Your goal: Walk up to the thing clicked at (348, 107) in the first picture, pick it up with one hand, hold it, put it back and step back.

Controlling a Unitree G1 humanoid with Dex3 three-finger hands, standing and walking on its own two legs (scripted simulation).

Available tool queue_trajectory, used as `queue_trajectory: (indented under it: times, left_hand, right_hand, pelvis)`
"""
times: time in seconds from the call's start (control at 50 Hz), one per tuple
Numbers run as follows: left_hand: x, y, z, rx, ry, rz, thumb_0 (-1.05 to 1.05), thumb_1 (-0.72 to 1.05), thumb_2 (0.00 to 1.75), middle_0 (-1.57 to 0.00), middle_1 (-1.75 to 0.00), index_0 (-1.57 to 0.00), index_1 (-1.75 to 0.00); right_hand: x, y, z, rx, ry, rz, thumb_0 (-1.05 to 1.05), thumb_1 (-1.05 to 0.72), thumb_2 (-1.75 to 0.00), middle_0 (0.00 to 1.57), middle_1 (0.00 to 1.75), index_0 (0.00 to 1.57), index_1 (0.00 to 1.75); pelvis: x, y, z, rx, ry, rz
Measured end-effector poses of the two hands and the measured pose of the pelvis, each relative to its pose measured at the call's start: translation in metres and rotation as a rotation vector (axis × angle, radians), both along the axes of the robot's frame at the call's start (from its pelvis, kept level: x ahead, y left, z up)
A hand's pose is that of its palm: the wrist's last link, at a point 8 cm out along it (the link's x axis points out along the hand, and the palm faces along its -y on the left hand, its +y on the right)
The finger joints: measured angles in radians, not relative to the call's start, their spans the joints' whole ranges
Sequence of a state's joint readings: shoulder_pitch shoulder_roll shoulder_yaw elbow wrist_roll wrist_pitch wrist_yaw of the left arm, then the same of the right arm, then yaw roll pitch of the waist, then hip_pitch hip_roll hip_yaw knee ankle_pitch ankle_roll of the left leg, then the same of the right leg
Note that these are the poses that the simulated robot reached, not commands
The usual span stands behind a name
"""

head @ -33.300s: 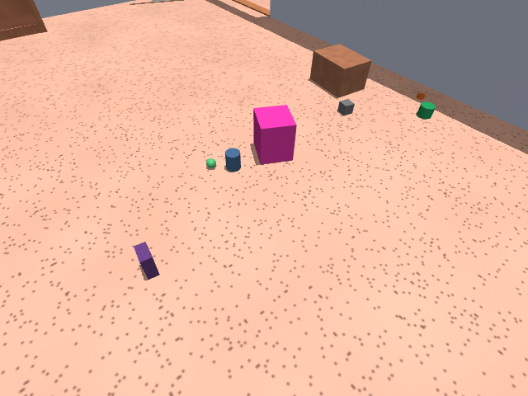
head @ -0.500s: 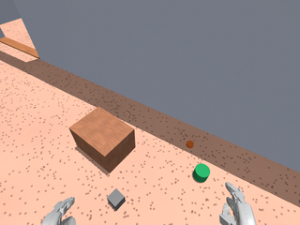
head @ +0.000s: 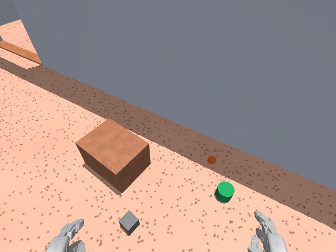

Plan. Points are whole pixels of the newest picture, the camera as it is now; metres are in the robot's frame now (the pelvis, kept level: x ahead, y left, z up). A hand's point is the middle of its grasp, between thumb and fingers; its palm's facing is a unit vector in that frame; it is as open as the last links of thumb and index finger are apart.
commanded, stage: home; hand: left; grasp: from above
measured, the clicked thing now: (129, 222) +0.44 +0.18 -0.68
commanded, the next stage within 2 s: stand in 1.28 s
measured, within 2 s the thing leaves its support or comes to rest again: neither
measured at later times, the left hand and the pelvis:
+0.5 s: hand out of the picture +0.16 +0.18 -0.04, palm faces +0.04 -0.98 -0.21, open 7.4 cm; pelvis +0.00 +0.00 +0.00, yaw +0 degrees
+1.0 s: hand out of the picture +0.17 +0.18 -0.04, palm faces +0.04 -0.98 -0.21, open 7.4 cm; pelvis +0.00 +0.00 +0.00, yaw +0 degrees
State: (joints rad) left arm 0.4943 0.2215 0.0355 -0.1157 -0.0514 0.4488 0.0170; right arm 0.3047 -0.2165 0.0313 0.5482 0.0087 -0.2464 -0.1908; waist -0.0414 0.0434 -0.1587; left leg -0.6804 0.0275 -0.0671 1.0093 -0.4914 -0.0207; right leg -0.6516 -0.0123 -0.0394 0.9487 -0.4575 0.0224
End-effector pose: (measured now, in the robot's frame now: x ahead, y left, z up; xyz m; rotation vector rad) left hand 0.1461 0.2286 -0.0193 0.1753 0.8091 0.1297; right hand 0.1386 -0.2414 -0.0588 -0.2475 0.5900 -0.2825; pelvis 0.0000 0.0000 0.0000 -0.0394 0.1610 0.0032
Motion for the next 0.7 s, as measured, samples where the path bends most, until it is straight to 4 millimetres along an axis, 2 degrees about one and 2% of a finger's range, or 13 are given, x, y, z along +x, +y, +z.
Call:
queue_trajectory:
  times: [0.7]
  left_hand:
    - [-0.0009, 0.0023, -0.0002, 0.002, 0.002, -0.005, 0.01, 0.91, 0.9, -0.2, -0.3, -0.2, -0.29]
  right_hand:
    - [0.0048, 0.0033, -0.0003, 0.001, -0.001, 0.01, 0.01, -0.9, -0.9, 0.21, 0.3, 0.21, 0.3]
  pelvis:
    - [0.0008, 0.0014, -0.0016, -0.003, 0.007, 0.001]
